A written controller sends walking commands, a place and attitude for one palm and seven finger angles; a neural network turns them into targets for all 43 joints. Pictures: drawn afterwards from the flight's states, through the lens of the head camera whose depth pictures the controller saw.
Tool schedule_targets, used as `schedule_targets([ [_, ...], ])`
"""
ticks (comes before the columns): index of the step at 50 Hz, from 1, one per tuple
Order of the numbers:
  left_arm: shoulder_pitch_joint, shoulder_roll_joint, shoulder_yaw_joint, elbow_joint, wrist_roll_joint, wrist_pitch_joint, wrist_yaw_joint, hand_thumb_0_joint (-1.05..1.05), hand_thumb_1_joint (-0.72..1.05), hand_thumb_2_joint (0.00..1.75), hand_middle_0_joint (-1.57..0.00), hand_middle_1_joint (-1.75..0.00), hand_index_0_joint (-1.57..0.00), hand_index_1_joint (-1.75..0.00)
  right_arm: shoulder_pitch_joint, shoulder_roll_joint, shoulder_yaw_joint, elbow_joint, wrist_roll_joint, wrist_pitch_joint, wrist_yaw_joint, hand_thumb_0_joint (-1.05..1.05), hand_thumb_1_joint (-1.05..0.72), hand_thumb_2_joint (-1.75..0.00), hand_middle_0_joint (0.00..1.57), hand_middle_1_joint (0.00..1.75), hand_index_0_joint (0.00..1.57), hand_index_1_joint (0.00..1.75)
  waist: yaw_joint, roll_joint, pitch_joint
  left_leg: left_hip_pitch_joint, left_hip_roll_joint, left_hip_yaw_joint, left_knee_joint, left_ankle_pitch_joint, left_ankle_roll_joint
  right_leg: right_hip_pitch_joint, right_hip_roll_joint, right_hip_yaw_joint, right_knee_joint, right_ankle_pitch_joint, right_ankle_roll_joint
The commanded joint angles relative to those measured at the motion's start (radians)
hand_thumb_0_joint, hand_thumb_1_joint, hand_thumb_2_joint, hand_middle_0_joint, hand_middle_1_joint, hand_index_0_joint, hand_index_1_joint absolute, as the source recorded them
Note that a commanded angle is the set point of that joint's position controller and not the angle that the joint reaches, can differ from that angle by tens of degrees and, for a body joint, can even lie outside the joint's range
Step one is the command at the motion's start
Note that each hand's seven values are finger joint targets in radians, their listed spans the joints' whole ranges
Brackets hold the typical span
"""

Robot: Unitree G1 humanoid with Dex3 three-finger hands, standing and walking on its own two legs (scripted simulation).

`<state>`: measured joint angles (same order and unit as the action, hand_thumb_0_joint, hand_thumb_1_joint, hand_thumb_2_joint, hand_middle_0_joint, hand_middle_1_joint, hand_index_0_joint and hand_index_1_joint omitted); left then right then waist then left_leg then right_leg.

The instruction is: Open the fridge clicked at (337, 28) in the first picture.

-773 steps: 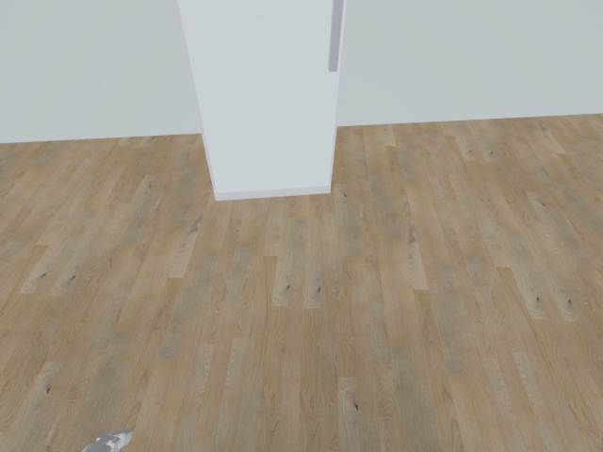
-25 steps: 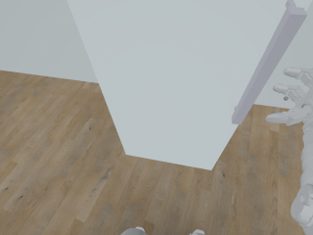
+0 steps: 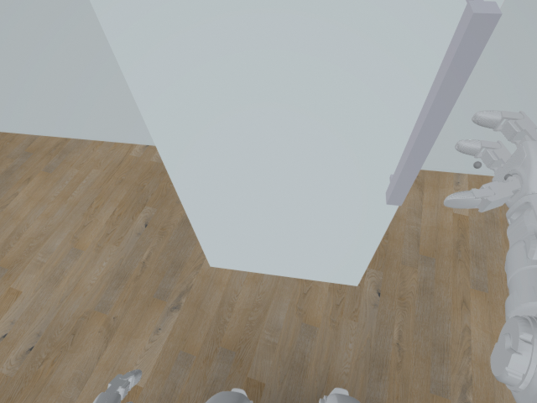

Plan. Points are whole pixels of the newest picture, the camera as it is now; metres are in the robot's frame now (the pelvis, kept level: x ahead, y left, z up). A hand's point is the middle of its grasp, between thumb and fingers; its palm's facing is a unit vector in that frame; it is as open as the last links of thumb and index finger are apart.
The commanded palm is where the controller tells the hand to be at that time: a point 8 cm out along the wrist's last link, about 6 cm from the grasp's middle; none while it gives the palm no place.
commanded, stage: move the hooked fingers beside the handle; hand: right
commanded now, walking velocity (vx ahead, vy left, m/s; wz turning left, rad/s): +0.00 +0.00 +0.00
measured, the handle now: (423, 121) +0.52 -0.17 +0.12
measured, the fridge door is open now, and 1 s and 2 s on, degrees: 0 0 0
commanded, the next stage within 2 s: feel for the door with the fingertips in 0.16 s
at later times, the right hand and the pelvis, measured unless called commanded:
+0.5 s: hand (470, 167) +0.45 -0.22 +0.11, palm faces -0.01 +1.00 +0.03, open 14.0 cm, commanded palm +0.43 -0.27 +0.11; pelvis +0.00 -0.01 +0.00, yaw +0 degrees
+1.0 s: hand (455, 154) +0.46 -0.20 +0.12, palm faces +0.04 +1.00 +0.00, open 13.9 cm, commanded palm +0.44 -0.25 +0.11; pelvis +0.00 +0.00 +0.00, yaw +0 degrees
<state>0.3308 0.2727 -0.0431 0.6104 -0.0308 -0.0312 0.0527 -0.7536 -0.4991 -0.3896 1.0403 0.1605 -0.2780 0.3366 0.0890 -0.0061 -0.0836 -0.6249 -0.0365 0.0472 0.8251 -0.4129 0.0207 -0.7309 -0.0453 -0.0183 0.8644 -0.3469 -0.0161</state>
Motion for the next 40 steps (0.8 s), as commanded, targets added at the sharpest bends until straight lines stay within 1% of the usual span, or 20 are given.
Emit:
schedule_targets([
  [1,0.104,0.169,0.06,-0.073,0.002,-0.023,0.007,0.0,0.9,0.9,-0.2,-0.3,-0.2,-0.3,-0.429,-0.281,-0.037,-0.207,0.014,-0.076,-0.002,0.0,0.5,-0.3,0.3,1.2,0.3,1.2,0.007,-0.12,-0.394,0.035,-0.013,-0.042,-0.108,0.282,0.006,0.351,0.019,0.051,-0.083,0.217,-0.018],
  [5,0.114,0.175,0.059,-0.08,0.001,-0.014,0.009,0.0,0.9,0.9,-0.2,-0.3,-0.2,-0.3,-0.386,-0.301,-0.054,-0.158,0.027,-0.044,0.025,0.0,0.5,-0.3,0.3,1.2,0.3,1.2,0.003,-0.051,-0.369,0.083,-0.01,-0.049,-0.115,0.308,0.001,0.275,0.02,0.035,-0.086,0.204,-0.025],
  [7,0.117,0.173,0.059,-0.089,0.001,-0.013,0.009,0.0,0.9,0.9,-0.2,-0.3,-0.2,-0.3,-0.39,-0.274,-0.037,-0.176,0.038,-0.042,0.038,0.0,0.5,-0.3,0.3,1.2,0.3,1.2,0.007,-0.054,-0.358,0.081,-0.013,-0.044,-0.113,0.329,0.004,0.282,0.022,0.033,-0.086,0.226,-0.028],
  [12,0.123,0.175,0.063,-0.088,0.002,-0.008,0.008,0.0,0.9,0.9,-0.2,-0.3,-0.2,-0.3,-0.388,-0.309,-0.069,-0.206,0.047,-0.07,0.041,0.0,0.5,-0.3,0.3,1.2,0.3,1.2,0.005,-0.06,-0.353,0.082,-0.017,-0.053,-0.111,0.32,0.004,0.266,0.023,0.028,-0.077,0.216,-0.029],
  [13,0.125,0.177,0.067,-0.083,0.003,-0.007,0.007,0.0,0.9,0.9,-0.2,-0.3,-0.2,-0.3,-0.398,-0.342,-0.095,-0.225,0.043,-0.078,0.038,0.0,0.5,-0.3,0.3,1.2,0.3,1.2,-0.001,-0.069,-0.378,0.09,-0.016,-0.056,-0.109,0.319,0.002,0.269,0.02,0.03,-0.079,0.214,-0.028],
  [16,0.117,0.169,0.067,-0.082,-0.001,-0.011,0.004,0.0,0.9,0.9,-0.2,-0.3,-0.2,-0.3,-0.4,-0.247,-0.022,-0.26,0.051,-0.086,0.044,0.0,0.5,-0.3,0.3,1.2,0.3,1.2,0.012,-0.124,-0.373,0.039,-0.02,-0.044,-0.111,0.295,0.007,0.331,0.017,0.039,-0.084,0.218,-0.023],
  [17,0.123,0.169,0.07,-0.084,0.001,-0.014,0.003,0.0,0.9,0.9,-0.2,-0.3,-0.2,-0.3,-0.398,-0.231,-0.016,-0.282,0.056,-0.089,0.042,0.0,0.5,-0.3,0.3,1.2,0.3,1.2,0.011,-0.105,-0.386,0.039,-0.024,-0.039,-0.106,0.294,0.01,0.343,0.018,0.044,-0.078,0.23,-0.025],
  [19,0.12,0.17,0.071,-0.074,-0.002,-0.015,0.004,0.0,0.9,0.9,-0.2,-0.3,-0.2,-0.3,-0.396,-0.2,0.012,-0.273,0.051,-0.075,0.032,0.0,0.5,-0.3,0.3,1.2,0.3,1.2,0.018,-0.137,-0.377,-0.001,-0.022,-0.032,-0.113,0.26,0.009,0.37,0.013,0.054,-0.088,0.212,-0.019],
  [20,0.12,0.17,0.071,-0.069,0.0,-0.017,0.003,0.0,0.9,0.9,-0.2,-0.3,-0.2,-0.3,-0.426,-0.192,0.022,-0.285,0.049,-0.07,0.024,0.0,0.5,-0.3,0.3,1.2,0.3,1.2,0.022,-0.143,-0.366,-0.017,-0.021,-0.027,-0.116,0.24,0.01,0.378,0.01,0.064,-0.094,0.201,-0.016],
  [22,0.125,0.174,0.073,-0.07,0.001,-0.022,0.004,0.0,0.9,0.9,-0.2,-0.3,-0.2,-0.3,-0.398,-0.199,-0.001,-0.28,0.054,-0.057,0.005,0.0,0.5,-0.3,0.3,1.2,0.3,1.2,0.015,-0.086,-0.37,0.0,-0.024,-0.023,-0.118,0.245,0.011,0.369,0.012,0.066,-0.094,0.209,-0.021],
  [25,0.115,0.165,0.072,-0.07,0.002,-0.023,-0.001,0.0,0.9,0.9,-0.2,-0.3,-0.2,-0.3,-0.402,-0.158,0.027,-0.291,0.038,-0.044,-0.035,0.0,0.5,-0.3,0.3,1.2,0.3,1.2,0.008,-0.125,-0.364,-0.015,-0.019,-0.016,-0.115,0.226,0.011,0.382,0.011,0.072,-0.107,0.202,-0.011],
  [26,0.111,0.162,0.071,-0.068,0.001,-0.025,-0.002,0.0,0.9,0.9,-0.2,-0.3,-0.2,-0.3,-0.42,-0.141,0.042,-0.291,0.032,-0.042,-0.05,0.0,0.5,-0.3,0.3,1.2,0.3,1.2,0.02,-0.118,-0.333,-0.031,-0.019,-0.016,-0.12,0.215,0.009,0.378,0.009,0.073,-0.109,0.188,-0.012],
  [28,0.114,0.165,0.071,-0.067,0.008,-0.029,-0.005,0.0,0.9,0.9,-0.2,-0.3,-0.2,-0.3,-0.449,-0.175,0.016,-0.311,0.015,-0.052,-0.084,0.0,0.5,-0.3,0.3,1.2,0.3,1.2,0.013,-0.116,-0.36,-0.028,-0.019,-0.014,-0.11,0.21,0.011,0.386,0.008,0.084,-0.109,0.192,-0.009],
  [29,0.111,0.159,0.071,-0.068,0.008,-0.03,-0.008,0.0,0.9,0.9,-0.2,-0.3,-0.2,-0.3,-0.426,-0.129,0.042,-0.297,0.012,-0.051,-0.098,0.0,0.5,-0.3,0.3,1.2,0.3,1.2,0.017,-0.097,-0.353,-0.032,-0.02,-0.012,-0.114,0.207,0.01,0.394,0.008,0.082,-0.112,0.191,-0.009],
  [30,0.109,0.16,0.07,-0.072,0.01,-0.032,-0.01,0.0,0.9,0.9,-0.2,-0.3,-0.2,-0.3,-0.419,-0.133,0.033,-0.291,0.011,-0.053,-0.11,0.0,0.5,-0.3,0.3,1.2,0.3,1.2,0.009,-0.092,-0.346,-0.025,-0.019,-0.014,-0.115,0.2,0.01,0.379,0.009,0.081,-0.115,0.178,-0.008],
  [32,0.114,0.164,0.071,-0.072,0.012,-0.033,-0.011,0.0,0.9,0.9,-0.2,-0.3,-0.2,-0.3,-0.404,-0.171,-0.003,-0.295,0.004,-0.063,-0.129,0.0,0.5,-0.3,0.3,1.2,0.3,1.2,0.001,-0.061,-0.372,0.011,-0.02,-0.015,-0.105,0.236,0.012,0.372,0.011,0.075,-0.104,0.213,-0.011],
  [33,0.109,0.16,0.07,-0.074,0.013,-0.031,-0.013,0.0,0.9,0.9,-0.2,-0.3,-0.2,-0.3,-0.42,-0.18,-0.004,-0.318,-0.004,-0.068,-0.136,0.0,0.5,-0.3,0.3,1.2,0.3,1.2,-0.002,-0.093,-0.4,0.024,-0.017,-0.022,-0.101,0.257,0.009,0.38,0.013,0.068,-0.102,0.229,-0.009],
  [36,0.111,0.156,0.066,-0.069,0.012,-0.027,-0.014,0.0,0.9,0.9,-0.2,-0.3,-0.2,-0.3,-0.416,-0.168,0.005,-0.251,-0.02,-0.06,-0.139,0.0,0.5,-0.3,0.3,1.2,0.3,1.2,0.006,-0.063,-0.348,0.026,-0.015,-0.027,-0.109,0.257,0.006,0.337,0.016,0.056,-0.102,0.202,-0.011],
  [37,0.117,0.159,0.065,-0.069,0.014,-0.025,-0.012,0.0,0.9,0.9,-0.2,-0.3,-0.2,-0.3,-0.425,-0.194,-0.013,-0.241,-0.021,-0.063,-0.14,0.0,0.5,-0.3,0.3,1.2,0.3,1.2,0.013,-0.019,-0.335,0.041,-0.017,-0.029,-0.111,0.266,0.005,0.312,0.017,0.055,-0.098,0.198,-0.018],
  [40,0.11,0.154,0.065,-0.077,0.01,-0.023,-0.011,0.0,0.9,0.9,-0.2,-0.3,-0.2,-0.3,-0.438,-0.167,0.014,-0.255,-0.021,-0.069,-0.125,0.0,0.5,-0.3,0.3,1.2,0.3,1.2,0.006,-0.069,-0.365,0.051,-0.014,-0.035,-0.113,0.279,0.006,0.333,0.02,0.047,-0.104,0.201,-0.015],
])
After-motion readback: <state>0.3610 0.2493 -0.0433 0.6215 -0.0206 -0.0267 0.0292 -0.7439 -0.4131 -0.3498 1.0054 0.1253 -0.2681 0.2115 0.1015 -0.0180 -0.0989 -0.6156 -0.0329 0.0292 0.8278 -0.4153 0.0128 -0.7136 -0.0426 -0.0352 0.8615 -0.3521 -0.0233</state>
